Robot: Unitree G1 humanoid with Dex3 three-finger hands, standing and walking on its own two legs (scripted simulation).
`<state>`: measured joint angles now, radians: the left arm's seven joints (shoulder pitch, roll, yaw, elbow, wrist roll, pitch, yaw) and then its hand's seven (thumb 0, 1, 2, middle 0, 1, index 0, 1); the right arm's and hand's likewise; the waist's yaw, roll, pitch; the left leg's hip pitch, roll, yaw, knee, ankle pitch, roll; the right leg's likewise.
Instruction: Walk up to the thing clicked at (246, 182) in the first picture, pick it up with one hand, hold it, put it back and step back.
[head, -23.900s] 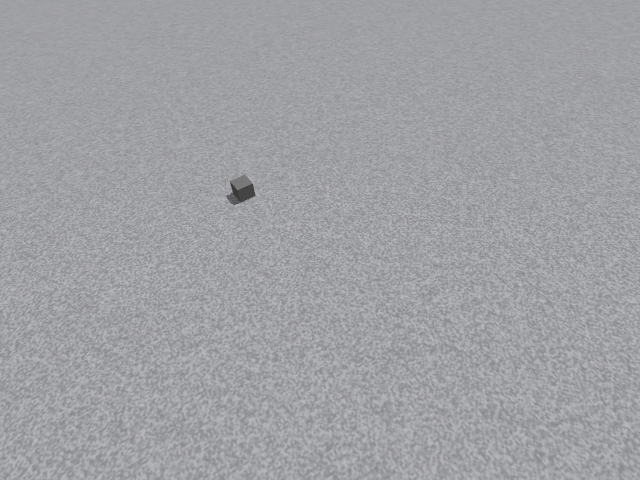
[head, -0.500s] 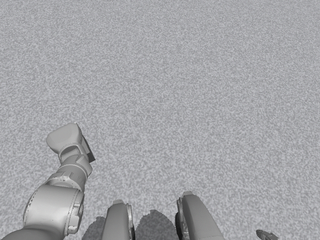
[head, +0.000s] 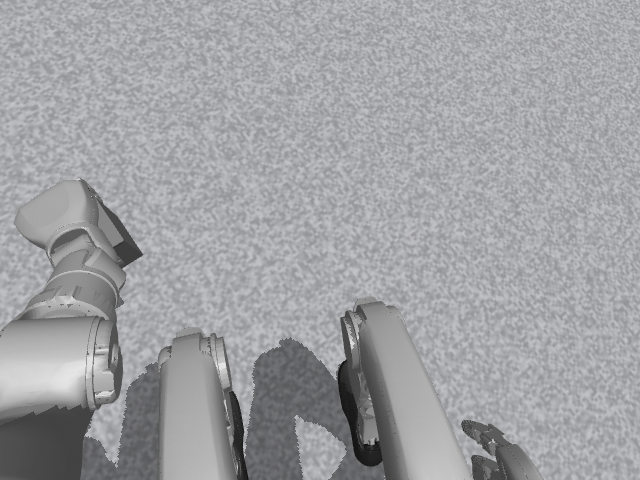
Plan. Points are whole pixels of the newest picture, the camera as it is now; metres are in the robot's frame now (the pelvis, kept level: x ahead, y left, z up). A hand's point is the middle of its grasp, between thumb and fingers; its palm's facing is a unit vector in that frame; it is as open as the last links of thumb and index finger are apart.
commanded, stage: crouch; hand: left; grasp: from above
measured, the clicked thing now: (95, 242) +0.45 +0.27 -0.19
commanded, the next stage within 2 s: lower in 0.78 s
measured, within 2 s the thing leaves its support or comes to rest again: neither
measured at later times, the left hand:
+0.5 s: hand (108, 239) +0.47 +0.27 -0.23, palm faces -0.36 -0.23 -0.91, open 10.3 cm
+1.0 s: hand (113, 240) +0.48 +0.27 -0.28, palm faces -0.36 -0.22 -0.90, open 10.3 cm
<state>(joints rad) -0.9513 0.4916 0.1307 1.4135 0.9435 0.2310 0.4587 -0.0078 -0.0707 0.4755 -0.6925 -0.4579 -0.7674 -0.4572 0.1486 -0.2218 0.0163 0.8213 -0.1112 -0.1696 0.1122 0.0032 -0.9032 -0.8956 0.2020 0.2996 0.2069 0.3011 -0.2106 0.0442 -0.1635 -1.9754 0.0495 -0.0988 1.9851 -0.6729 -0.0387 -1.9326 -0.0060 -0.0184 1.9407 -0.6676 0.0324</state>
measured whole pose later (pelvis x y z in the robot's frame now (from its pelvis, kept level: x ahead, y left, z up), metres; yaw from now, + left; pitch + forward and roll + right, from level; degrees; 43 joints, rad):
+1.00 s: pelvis -0.01 +0.00 -0.12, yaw -3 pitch +35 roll -6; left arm -1.13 0.72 0.20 1.60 1.04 0.12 0.44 -0.01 -0.09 0.49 -0.71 -0.45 -0.78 -0.45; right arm 0.18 -0.31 0.08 0.81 -0.16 -0.19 0.21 0.00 -0.92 -0.90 0.20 0.30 0.20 0.30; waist -0.28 0.01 -0.01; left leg -2.30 0.03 -0.16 2.38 -0.69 -0.05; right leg -2.25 0.02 -0.03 2.31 -0.67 0.05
